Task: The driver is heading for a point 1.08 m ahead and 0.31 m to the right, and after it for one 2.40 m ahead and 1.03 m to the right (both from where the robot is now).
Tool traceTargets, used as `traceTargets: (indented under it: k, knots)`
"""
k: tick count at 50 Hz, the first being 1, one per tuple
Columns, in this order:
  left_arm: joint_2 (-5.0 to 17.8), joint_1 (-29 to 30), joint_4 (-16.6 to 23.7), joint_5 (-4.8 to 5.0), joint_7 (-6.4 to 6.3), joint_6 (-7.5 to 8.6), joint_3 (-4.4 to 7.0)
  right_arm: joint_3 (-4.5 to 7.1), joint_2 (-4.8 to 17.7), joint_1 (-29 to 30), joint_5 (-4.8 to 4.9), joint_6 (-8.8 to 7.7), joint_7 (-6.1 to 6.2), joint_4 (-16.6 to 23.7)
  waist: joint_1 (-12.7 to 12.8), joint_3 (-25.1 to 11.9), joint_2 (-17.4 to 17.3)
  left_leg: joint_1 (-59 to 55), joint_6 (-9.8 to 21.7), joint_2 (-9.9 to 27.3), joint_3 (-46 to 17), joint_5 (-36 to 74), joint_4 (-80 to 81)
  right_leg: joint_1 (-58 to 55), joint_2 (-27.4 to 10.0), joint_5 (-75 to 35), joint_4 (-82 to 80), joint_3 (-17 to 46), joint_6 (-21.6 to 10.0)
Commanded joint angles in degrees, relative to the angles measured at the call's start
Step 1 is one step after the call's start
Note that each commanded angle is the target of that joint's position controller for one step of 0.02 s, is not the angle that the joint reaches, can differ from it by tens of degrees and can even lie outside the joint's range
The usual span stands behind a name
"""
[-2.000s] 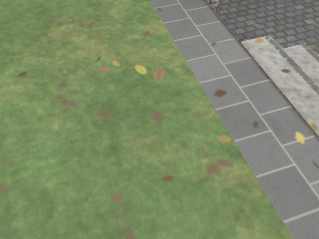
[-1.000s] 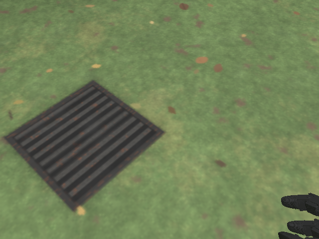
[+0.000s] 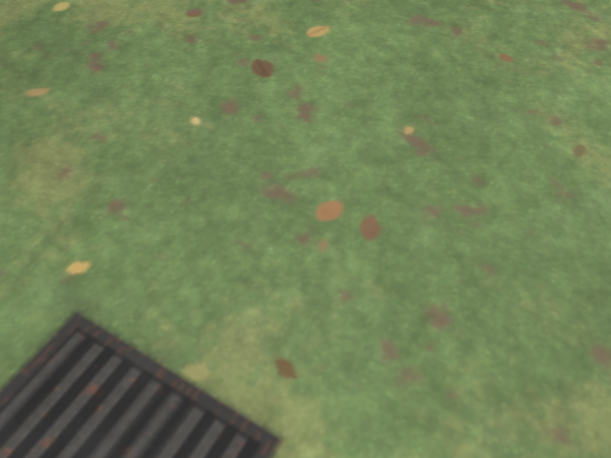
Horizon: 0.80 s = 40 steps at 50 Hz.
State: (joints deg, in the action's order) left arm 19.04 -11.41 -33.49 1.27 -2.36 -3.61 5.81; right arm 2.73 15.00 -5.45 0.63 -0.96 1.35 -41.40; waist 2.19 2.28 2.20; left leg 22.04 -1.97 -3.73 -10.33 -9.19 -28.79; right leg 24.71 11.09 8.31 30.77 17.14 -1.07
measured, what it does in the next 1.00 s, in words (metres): steps on the spot, turning right: right foot, then left foot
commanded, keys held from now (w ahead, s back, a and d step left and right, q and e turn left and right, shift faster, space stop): e+shift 0.52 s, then shift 0.24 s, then q+shift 0.24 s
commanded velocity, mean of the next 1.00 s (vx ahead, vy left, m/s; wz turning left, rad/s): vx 0.01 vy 0.00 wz -0.60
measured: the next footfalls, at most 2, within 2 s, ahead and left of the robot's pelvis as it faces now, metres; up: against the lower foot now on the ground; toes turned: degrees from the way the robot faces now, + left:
right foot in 0.46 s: +0.00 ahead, -0.13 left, +0.00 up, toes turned -31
left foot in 0.86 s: +0.17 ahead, +0.04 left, +0.00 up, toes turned -38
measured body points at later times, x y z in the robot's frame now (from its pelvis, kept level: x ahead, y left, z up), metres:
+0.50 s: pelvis +0.01 -0.01 -0.01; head +0.05 -0.05 +0.44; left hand +0.31 +0.15 -0.08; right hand +0.01 -0.35 -0.11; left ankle +0.05 +0.14 -0.71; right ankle -0.03 -0.11 -0.73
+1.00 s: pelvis +0.04 -0.02 +0.00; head +0.07 -0.02 +0.45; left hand +0.34 +0.07 -0.09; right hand +0.00 -0.32 -0.09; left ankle +0.13 +0.07 -0.73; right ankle -0.04 -0.10 -0.71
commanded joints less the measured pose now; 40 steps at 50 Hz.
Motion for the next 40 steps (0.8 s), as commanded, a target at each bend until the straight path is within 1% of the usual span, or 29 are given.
traceTargets:
  k: [1,2,3,4,5,6,8,10,11,14,17,20,21,22,23,24,25,26,27,28,29,30,31,32,34,36,38,39,40]
  knots:
    - [2.57,-0.52,6.00,0.69,0.38,0.70,0.84,4.14,13.84,-3.09,-2.64,-0.23,0.51,2.74,0.23,-10.28,-16.14,-17.64,13.13,22.10,-19.78,3.91,13.04,11.03,0.58,27.64,15.99,-5.00,0.63]
    - [7.68,-2.13,5.45,-0.24,1.04,1.69,2.08,3.58,10.42,-0.49,-3.93,-0.43,0.60,4.50,0.84,-9.58,-16.73,-14.85,16.21,25.64,-22.41,6.35,13.35,13.66,-4.40,24.85,28.75,-5.67,3.03]
    - [9.80,-3.42,3.66,0.01,1.33,1.63,2.77,2.80,7.23,2.92,-3.17,-0.26,1.10,6.01,1.40,-8.31,-12.62,-13.65,14.61,22.97,-15.27,6.12,11.91,13.74,-6.38,20.70,33.89,-7.41,4.00]
    - [9.19,-4.52,1.97,0.00,1.15,1.04,2.77,2.40,5.62,4.59,-2.18,0.07,1.52,6.69,1.32,-6.87,-9.24,-12.68,12.21,18.79,-9.05,4.80,10.80,13.62,-7.20,17.19,37.26,-8.57,4.80]
    - [7.83,-5.24,1.44,-0.24,1.03,0.56,2.39,2.24,5.61,4.83,-1.41,0.35,1.96,6.88,0.93,-5.99,-7.98,-12.88,11.39,17.18,-5.88,5.32,10.32,15.08,-7.87,14.55,41.80,-9.75,5.48]
    - [6.38,-5.07,1.73,-0.13,1.28,0.32,1.81,1.99,5.69,4.18,-1.34,0.60,2.33,6.82,0.42,-4.90,-7.64,-12.12,11.86,16.64,-2.96,8.48,10.45,15.89,-8.84,13.51,44.67,-11.56,6.17]
    - [4.67,-1.36,3.72,0.47,1.56,0.41,0.83,2.14,6.49,1.57,-1.86,1.08,2.77,6.25,-1.57,-3.97,-8.76,-14.27,12.79,15.95,1.21,11.11,11.10,18.04,-11.35,10.88,41.70,-14.92,7.26]
    - [3.99,2.12,5.42,0.55,1.70,0.59,0.33,2.62,7.73,-1.47,-2.16,1.42,2.86,5.58,-3.97,-4.75,-9.97,-18.78,14.22,17.65,2.46,13.22,11.11,19.36,-13.54,10.37,36.99,-15.69,8.33]
    - [3.76,2.81,5.94,0.44,1.89,0.65,0.18,2.96,8.53,-2.23,-2.16,1.50,2.75,5.34,-4.48,-5.40,-10.38,-20.19,14.74,18.65,3.14,14.23,10.99,18.83,-14.46,10.72,34.71,-15.84,8.58]
    - [2.84,3.38,6.56,0.12,2.58,0.68,-0.26,3.97,10.64,-1.69,-1.87,1.51,2.01,5.15,-4.51,-6.69,-11.23,-19.67,14.85,20.47,7.14,15.83,10.72,13.31,-16.17,11.26,27.35,-17.32,7.84]
    - [3.16,3.00,6.28,0.08,3.12,0.13,-0.01,4.78,11.95,-0.01,-1.25,1.25,0.99,5.13,-3.63,-6.91,-12.02,-16.54,13.52,21.51,11.54,16.26,10.10,5.55,-15.84,11.15,19.60,-20.12,5.81]
    - [3.78,2.86,6.21,0.23,3.72,-1.07,0.76,5.41,12.27,-0.30,0.27,0.46,-0.21,4.42,-2.88,-7.08,-12.43,-17.23,11.21,23.33,13.87,16.09,6.73,0.18,-14.88,11.17,10.50,-21.87,2.96]
    - [3.67,1.64,5.71,0.31,3.91,-1.36,1.10,5.51,12.03,0.05,0.83,0.32,-0.46,4.17,-1.72,-7.44,-11.92,-16.80,9.46,23.26,15.44,15.18,3.96,-3.23,-14.04,8.65,5.13,-22.72,1.59]
    - [4.06,-0.99,4.58,0.33,3.67,-1.43,1.75,5.40,10.80,-0.77,1.30,0.27,-0.68,3.42,-0.39,-8.05,-10.15,-14.19,6.62,21.89,18.07,12.16,-1.08,-9.25,-12.28,4.24,-0.96,-23.03,-0.28]
    - [7.64,-5.66,3.03,0.16,2.84,-1.17,3.33,4.92,8.32,-4.14,0.73,0.19,-1.12,2.12,0.83,-8.53,-2.10,-5.51,2.43,17.77,21.80,4.20,-11.93,-19.91,-13.21,-7.55,-6.78,-17.10,-3.35]
    - [17.28,-7.76,4.07,-0.17,1.87,-0.60,5.43,3.80,5.02,-3.05,-2.25,-0.01,-1.34,5.80,-1.05,-7.60,19.11,17.57,-3.43,9.31,24.10,-28.03,-32.34,-32.04,-28.78,-36.66,-5.02,7.18,-11.63]
    - [16.22,-6.22,6.06,-2.56,2.61,1.49,4.70,3.75,6.16,3.31,-2.79,-0.45,-0.70,8.25,2.56,-14.85,15.50,23.63,-3.97,5.00,10.05,-31.06,-42.04,-29.75,-33.38,-33.42,-7.42,16.48,-20.57]
    - [13.65,-5.33,5.28,-2.75,3.07,2.83,3.98,4.24,8.43,6.57,-1.31,-0.47,-0.20,8.76,3.14,-13.58,9.45,24.18,-2.45,5.67,6.92,-26.30,-44.36,-28.18,-30.72,-25.53,-9.35,11.59,-18.98]
    - [11.64,-2.36,4.71,-1.63,2.49,3.38,3.27,4.28,8.48,5.93,-0.60,-0.50,0.32,8.18,0.81,-10.46,7.19,24.56,-1.18,6.39,6.27,-20.58,-42.55,-25.54,-27.85,-21.32,-9.46,7.01,-15.68]
    - [8.75,1.10,5.12,-0.40,1.81,3.07,2.26,4.48,9.17,3.73,-1.09,-0.18,0.89,6.65,-0.97,-9.54,4.34,23.50,-1.09,7.53,6.09,-16.46,-40.28,-23.35,-26.06,-20.02,-8.72,3.51,-13.01]
    - [7.45,4.06,5.67,-0.17,1.22,2.68,1.49,4.64,9.56,1.89,-1.51,0.14,1.04,5.90,-2.50,-9.48,4.73,19.53,-1.38,7.30,6.58,-13.62,-38.76,-19.24,-24.75,-22.32,-8.38,0.80,-12.06]
    - [7.04,4.93,5.91,-0.75,0.82,2.49,1.05,4.55,9.27,0.64,-1.58,0.28,0.80,5.23,-3.12,-10.29,5.05,16.07,-1.78,6.33,7.45,-11.54,-38.46,-16.91,-23.67,-24.54,-8.19,-0.71,-11.84]
    - [6.92,4.84,5.60,-1.25,0.60,2.46,0.85,4.26,8.42,-0.53,-1.35,0.35,0.58,4.67,-3.30,-11.02,4.79,14.21,-2.13,5.74,7.87,-10.14,-36.61,-16.34,-22.99,-25.31,-7.98,-1.76,-11.77]
    - [7.01,4.34,5.14,-1.43,0.45,2.51,0.76,3.84,7.54,-0.98,-1.05,0.43,0.45,4.33,-3.07,-11.27,4.42,12.97,-2.40,5.41,8.10,-9.23,-33.59,-16.23,-22.49,-25.19,-7.76,-2.39,-11.62]
    - [7.29,3.52,4.23,-1.27,0.28,2.49,0.68,2.90,5.99,-0.31,-0.86,0.61,0.22,4.40,-2.12,-10.91,4.68,10.75,-2.71,5.23,8.01,-8.03,-26.94,-16.01,-21.97,-22.93,-7.13,-2.56,-11.40]
    - [7.50,3.73,3.80,-1.46,0.38,2.27,0.52,2.50,5.79,0.10,-0.77,0.81,-0.16,4.61,-1.41,-10.13,5.86,7.80,-2.63,5.15,8.12,-8.27,-22.44,-14.19,-22.20,-19.30,-6.93,-1.49,-11.77]
    - [7.31,4.07,3.38,-1.70,0.86,2.12,0.21,2.51,6.41,0.10,-0.55,0.93,-0.45,4.86,-0.88,-8.95,6.71,4.69,-2.19,4.92,8.44,-9.43,-18.99,-11.91,-22.46,-16.63,-6.69,0.09,-12.13]
    - [5.76,4.68,2.97,-1.90,1.10,2.19,-0.47,2.42,6.42,-1.01,-0.47,0.97,-0.66,4.51,-1.14,-9.10,6.72,2.95,-1.85,5.51,8.56,-9.62,-16.95,-11.77,-22.83,-15.69,-6.31,-0.14,-11.97]
    - [3.37,5.12,2.41,-2.11,1.36,2.42,-1.43,2.11,5.77,-1.82,-0.43,0.92,-0.97,4.17,-1.29,-9.14,6.67,-0.11,-1.41,6.22,8.65,-9.07,-13.82,-10.90,-22.77,-14.29,-5.86,-0.62,-11.51]
Keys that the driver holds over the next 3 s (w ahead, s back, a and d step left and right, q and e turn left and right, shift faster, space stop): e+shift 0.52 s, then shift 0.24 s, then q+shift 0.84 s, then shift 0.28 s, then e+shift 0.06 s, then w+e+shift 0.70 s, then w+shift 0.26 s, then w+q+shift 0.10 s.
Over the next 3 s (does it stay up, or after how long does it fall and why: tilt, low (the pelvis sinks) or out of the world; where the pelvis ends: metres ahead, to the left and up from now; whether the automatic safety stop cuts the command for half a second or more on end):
stays up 0.64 -0.27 0.00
